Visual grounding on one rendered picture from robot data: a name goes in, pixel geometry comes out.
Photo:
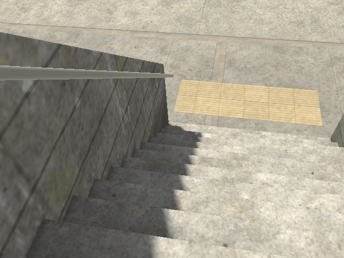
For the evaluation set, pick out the stairs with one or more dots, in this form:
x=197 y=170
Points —
x=196 y=191

